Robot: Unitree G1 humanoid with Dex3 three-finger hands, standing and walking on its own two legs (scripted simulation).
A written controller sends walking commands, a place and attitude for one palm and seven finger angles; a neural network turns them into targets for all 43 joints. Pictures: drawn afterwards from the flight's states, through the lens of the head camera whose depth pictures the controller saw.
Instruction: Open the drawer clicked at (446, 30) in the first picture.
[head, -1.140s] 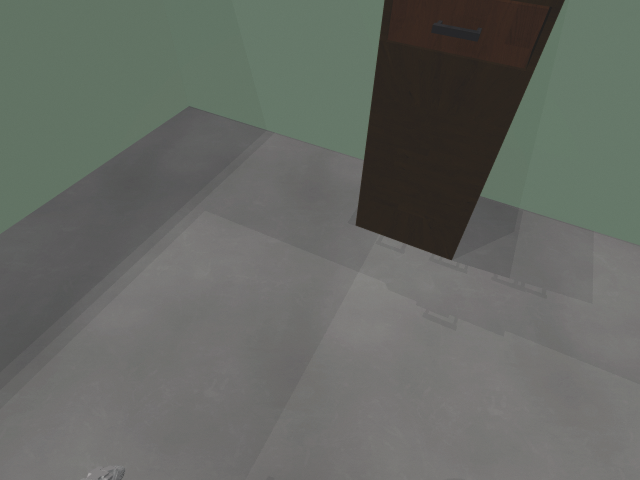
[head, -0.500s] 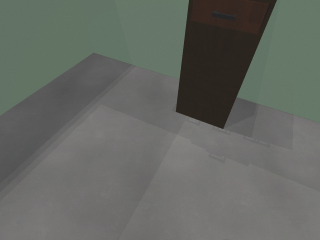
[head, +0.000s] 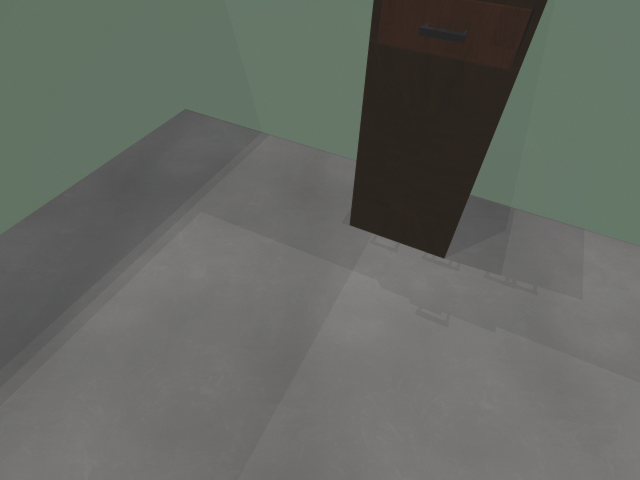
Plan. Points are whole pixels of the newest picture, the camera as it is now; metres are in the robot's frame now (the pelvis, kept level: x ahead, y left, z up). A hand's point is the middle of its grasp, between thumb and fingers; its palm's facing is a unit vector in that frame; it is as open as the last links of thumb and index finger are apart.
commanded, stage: look at it before walking up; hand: left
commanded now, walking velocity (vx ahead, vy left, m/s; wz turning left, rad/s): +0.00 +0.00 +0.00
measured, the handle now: (443, 31) +1.18 -0.27 +0.10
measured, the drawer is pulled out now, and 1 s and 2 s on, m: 0.00 0.00 0.00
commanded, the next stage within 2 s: walk to a spot facing it in 0.30 s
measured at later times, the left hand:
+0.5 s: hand out of the picture +0.08 +0.24 -0.16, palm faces -0.03 -0.94 -0.33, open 7.4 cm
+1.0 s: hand out of the picture +0.12 +0.13 -0.17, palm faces -0.15 -0.97 -0.18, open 7.4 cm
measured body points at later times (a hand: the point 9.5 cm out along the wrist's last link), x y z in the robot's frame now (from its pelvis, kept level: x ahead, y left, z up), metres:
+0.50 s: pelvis +0.01 +0.00 +0.00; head +0.01 +0.00 +0.45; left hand +0.08 +0.29 -0.14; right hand +0.08 -0.29 -0.13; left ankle +0.01 +0.13 -0.74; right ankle +0.01 -0.11 -0.74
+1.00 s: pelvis +0.13 -0.04 +0.00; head +0.15 -0.06 +0.45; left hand +0.13 +0.18 -0.15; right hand +0.12 -0.28 -0.16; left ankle +0.21 +0.09 -0.67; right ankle +0.06 -0.11 -0.74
